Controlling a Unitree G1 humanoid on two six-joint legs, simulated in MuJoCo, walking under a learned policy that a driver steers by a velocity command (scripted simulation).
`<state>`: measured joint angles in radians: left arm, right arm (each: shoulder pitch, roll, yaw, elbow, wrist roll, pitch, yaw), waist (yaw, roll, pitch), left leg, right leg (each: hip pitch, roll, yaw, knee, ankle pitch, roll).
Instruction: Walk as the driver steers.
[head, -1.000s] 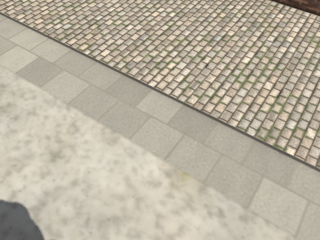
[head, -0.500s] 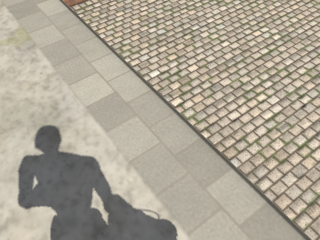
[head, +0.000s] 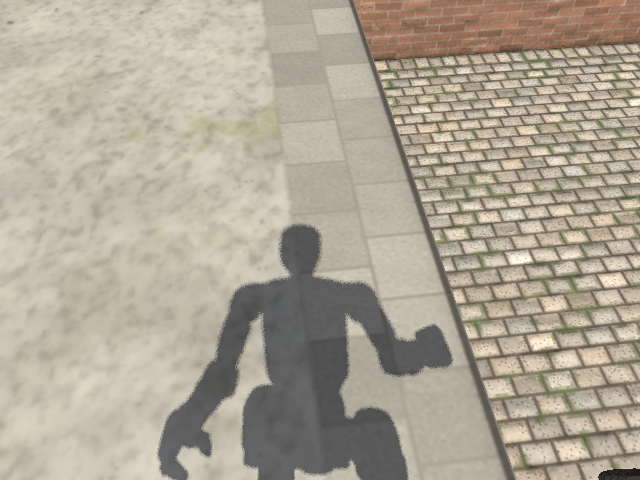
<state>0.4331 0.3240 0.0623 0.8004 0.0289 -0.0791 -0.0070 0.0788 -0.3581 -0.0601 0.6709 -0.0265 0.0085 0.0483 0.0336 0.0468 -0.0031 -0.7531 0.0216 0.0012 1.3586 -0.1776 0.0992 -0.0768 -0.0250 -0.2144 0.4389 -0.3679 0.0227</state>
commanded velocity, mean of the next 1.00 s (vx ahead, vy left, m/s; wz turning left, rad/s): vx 1.00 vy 0.00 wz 1.00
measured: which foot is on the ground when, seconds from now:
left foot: up 0.00-0.18, down 0.20-0.58, up 0.60-1.00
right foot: down 0.00-0.20, up 0.22-0.56, down 0.58-1.00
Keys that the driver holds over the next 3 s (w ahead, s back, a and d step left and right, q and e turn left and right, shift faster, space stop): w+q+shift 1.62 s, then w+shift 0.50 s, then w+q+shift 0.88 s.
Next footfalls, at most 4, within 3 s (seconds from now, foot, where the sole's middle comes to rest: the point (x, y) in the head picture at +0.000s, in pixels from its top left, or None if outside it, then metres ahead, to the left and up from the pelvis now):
0.20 left None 0.36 0.07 -0.77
0.58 right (323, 357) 0.79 0.05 -0.77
1.02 left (139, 296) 0.95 0.52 -0.77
1.42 right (46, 209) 1.25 0.86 -0.77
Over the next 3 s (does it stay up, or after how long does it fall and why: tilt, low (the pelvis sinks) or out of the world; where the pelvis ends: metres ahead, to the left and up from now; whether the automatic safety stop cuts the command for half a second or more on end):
stays up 0.65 2.09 0.00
